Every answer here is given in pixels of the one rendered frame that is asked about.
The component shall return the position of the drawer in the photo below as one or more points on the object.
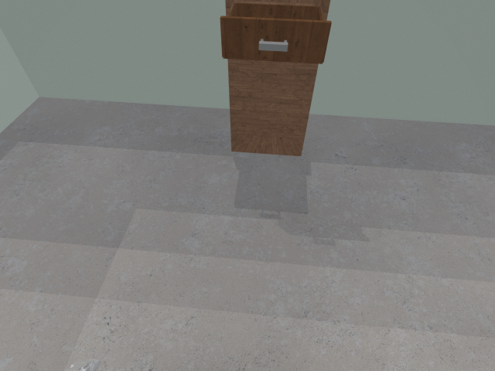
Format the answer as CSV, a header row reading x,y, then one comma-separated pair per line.
x,y
302,26

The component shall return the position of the cabinet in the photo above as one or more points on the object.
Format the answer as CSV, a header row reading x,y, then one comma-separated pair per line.
x,y
270,101

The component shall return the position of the handle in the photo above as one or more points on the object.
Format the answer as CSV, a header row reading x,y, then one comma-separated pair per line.
x,y
273,46

